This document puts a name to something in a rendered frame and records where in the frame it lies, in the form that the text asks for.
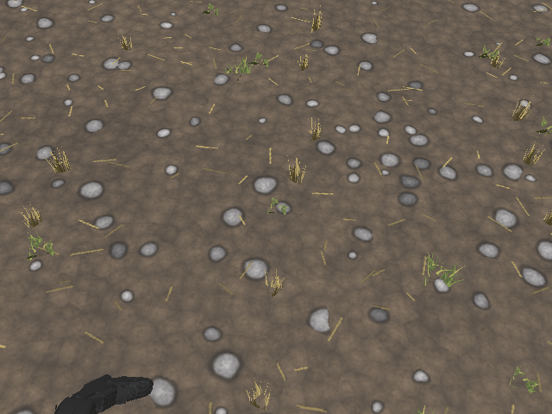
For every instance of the robot left hand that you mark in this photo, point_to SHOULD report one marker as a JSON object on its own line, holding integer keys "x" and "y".
{"x": 104, "y": 392}

